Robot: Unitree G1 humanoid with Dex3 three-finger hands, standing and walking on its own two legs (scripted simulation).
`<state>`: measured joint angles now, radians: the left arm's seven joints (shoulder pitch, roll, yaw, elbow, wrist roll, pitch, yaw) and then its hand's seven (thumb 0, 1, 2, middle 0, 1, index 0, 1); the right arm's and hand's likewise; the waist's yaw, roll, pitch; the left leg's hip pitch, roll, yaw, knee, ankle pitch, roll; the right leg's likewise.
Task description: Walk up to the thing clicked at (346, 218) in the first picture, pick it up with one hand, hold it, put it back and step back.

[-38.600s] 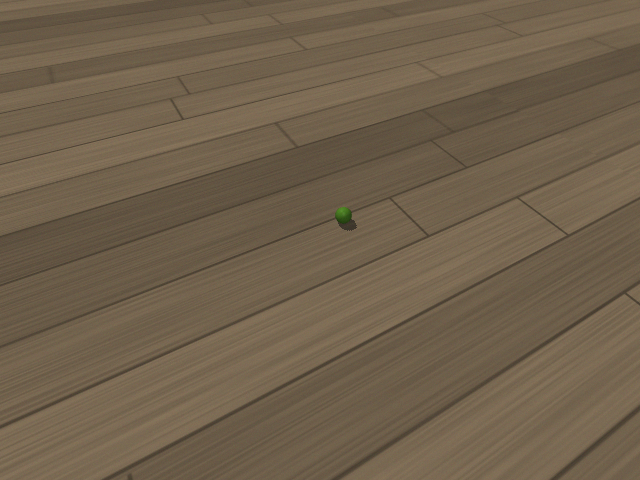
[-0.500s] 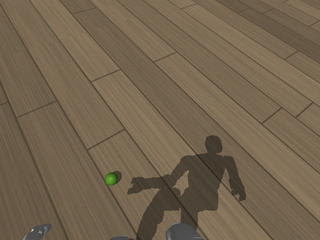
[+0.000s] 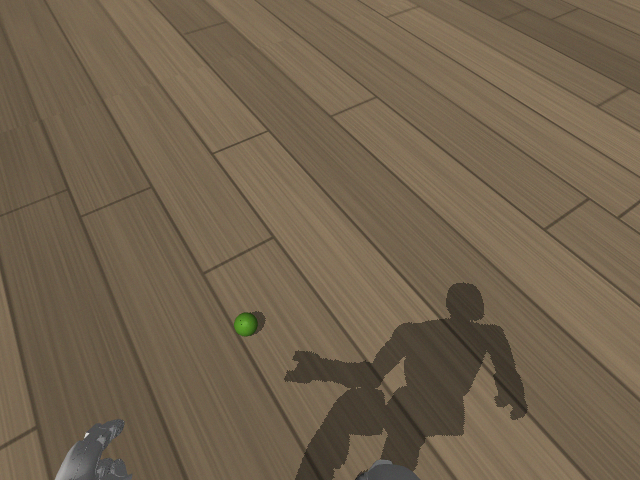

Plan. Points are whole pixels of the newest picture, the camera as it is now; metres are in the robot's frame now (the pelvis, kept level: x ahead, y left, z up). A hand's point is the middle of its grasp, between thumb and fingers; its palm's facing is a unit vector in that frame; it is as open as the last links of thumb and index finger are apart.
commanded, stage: step back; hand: left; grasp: from above
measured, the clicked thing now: (245, 324) +0.61 +0.24 -0.72
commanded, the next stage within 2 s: none
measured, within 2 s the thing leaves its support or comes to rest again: neither
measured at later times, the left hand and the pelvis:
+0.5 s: hand out of the picture -0.08 +0.22 -0.13, palm faces -0.04 -0.91 -0.42, open 7.4 cm; pelvis -0.16 -0.04 +0.01, yaw -3 degrees
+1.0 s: hand out of the picture -0.25 +0.23 -0.14, palm faces +0.01 -0.91 -0.41, open 7.4 cm; pelvis -0.34 -0.04 +0.01, yaw +0 degrees
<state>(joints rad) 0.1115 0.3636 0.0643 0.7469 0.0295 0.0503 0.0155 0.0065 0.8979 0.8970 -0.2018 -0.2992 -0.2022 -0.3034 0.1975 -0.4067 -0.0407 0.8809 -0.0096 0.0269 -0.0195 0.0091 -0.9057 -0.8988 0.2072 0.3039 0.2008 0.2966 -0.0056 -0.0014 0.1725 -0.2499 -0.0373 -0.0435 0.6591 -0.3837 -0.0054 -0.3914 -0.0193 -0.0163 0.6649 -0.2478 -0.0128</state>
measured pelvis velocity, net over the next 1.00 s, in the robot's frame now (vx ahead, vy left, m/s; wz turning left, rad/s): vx -0.34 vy -0.04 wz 0.00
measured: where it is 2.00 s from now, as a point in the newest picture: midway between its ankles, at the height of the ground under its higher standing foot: outside the picture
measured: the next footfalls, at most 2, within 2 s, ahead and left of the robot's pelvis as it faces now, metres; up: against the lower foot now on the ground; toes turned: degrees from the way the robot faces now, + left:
right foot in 0.36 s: -0.10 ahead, -0.16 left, +0.00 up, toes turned +0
left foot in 0.74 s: -0.23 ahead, +0.08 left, +0.00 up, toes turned +0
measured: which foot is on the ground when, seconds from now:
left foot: down 0.00-0.38, up 0.40-0.72, down 0.74-1.00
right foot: down 0.00-0.04, up 0.06-0.34, down 0.36-0.76, up 0.78-1.00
